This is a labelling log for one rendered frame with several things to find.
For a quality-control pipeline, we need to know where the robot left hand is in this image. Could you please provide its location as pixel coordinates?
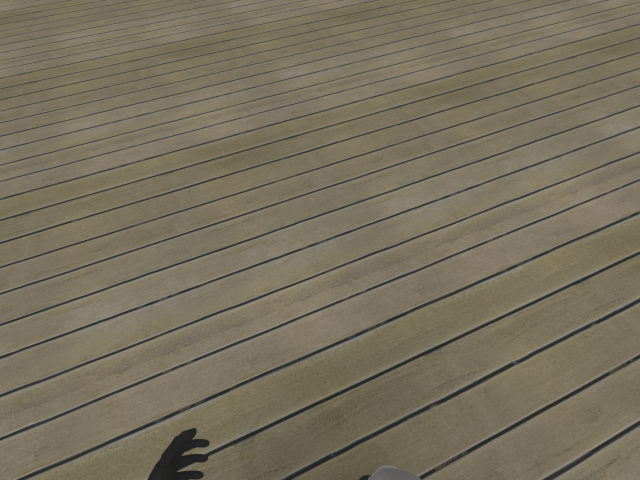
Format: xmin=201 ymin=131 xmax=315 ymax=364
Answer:
xmin=147 ymin=428 xmax=210 ymax=480

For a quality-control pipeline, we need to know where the robot right shin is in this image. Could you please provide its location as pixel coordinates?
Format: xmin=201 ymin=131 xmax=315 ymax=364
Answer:
xmin=371 ymin=465 xmax=397 ymax=477

